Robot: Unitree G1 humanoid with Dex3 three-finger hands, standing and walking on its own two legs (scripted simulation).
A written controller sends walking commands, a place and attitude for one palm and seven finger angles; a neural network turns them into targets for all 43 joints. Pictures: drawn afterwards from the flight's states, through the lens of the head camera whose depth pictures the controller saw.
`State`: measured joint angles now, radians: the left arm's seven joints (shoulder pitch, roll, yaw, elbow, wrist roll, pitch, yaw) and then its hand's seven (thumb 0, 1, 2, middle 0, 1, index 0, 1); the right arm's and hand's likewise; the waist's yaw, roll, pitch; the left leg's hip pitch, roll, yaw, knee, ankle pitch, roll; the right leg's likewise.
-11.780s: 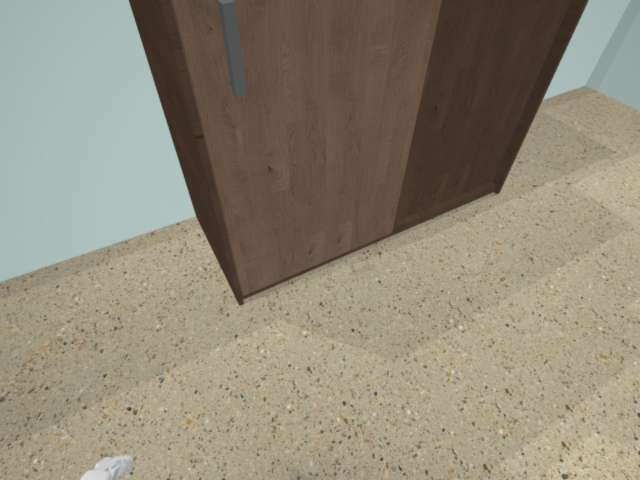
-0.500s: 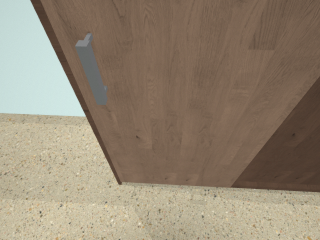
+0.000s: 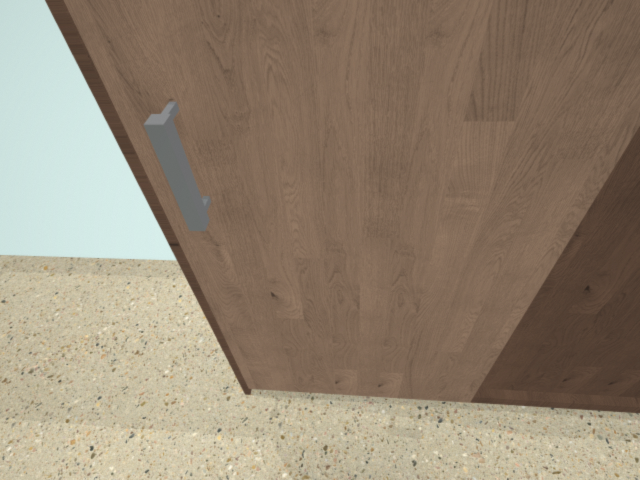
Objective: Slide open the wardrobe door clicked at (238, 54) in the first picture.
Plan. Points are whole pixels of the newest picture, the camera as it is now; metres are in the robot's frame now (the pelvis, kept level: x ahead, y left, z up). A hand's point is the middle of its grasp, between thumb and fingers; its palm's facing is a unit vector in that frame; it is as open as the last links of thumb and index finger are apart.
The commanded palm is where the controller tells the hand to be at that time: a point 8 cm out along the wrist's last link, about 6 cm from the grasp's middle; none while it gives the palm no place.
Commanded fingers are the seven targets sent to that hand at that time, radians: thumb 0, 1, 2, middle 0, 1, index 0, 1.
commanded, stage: come to a stop and stand still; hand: left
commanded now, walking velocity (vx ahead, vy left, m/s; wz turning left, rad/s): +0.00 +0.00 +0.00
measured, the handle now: (186, 169) +0.49 +0.21 +0.15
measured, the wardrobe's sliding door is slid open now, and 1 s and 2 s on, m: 0.00 0.00 0.00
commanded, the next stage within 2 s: look again from close up in 0.26 s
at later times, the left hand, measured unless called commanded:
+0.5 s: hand out of the picture -0.01 +0.16 -0.17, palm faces +0.05 -0.98 -0.19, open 7.3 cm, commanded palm none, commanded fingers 0.00 0.90 0.90 -0.20 -0.30 -0.20 -0.30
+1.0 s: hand out of the picture -0.02 +0.17 -0.17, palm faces +0.06 -0.98 -0.18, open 7.4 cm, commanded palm none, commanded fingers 0.00 0.90 0.90 -0.20 -0.30 -0.20 -0.30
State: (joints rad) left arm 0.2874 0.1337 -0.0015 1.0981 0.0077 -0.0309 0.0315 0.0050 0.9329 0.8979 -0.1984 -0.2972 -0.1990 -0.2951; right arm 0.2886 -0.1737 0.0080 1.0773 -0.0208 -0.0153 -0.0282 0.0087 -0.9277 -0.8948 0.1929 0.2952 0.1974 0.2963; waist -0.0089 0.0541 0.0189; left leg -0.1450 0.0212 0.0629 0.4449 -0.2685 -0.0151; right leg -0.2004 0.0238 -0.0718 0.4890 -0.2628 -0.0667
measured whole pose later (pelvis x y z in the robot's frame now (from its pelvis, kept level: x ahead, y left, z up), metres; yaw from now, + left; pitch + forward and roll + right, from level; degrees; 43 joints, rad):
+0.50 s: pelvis +0.00 +0.00 +0.00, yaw +0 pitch -2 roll +1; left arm 0.32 0.11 0.00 1.12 0.01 -0.03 0.03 0.01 0.92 0.90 -0.20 -0.30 -0.20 -0.30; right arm 0.34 -0.12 0.02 1.15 -0.02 -0.01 -0.03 0.00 -0.91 -0.89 0.19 0.30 0.20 0.30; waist 0.00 0.03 0.03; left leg -0.14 0.03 0.06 0.42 -0.25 -0.02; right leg -0.18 0.04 -0.08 0.45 -0.24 -0.07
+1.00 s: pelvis +0.00 +0.01 +0.00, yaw +0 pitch -2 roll +1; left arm 0.32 0.11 0.00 1.12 0.01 -0.02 0.03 0.00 0.91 0.90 -0.20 -0.30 -0.20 -0.29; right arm 0.32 -0.12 0.01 1.14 -0.02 -0.02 -0.03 0.00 -0.91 -0.89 0.19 0.30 0.20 0.30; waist 0.00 0.01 0.04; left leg -0.14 0.01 0.06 0.42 -0.25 0.00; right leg -0.19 0.01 -0.07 0.46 -0.24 -0.05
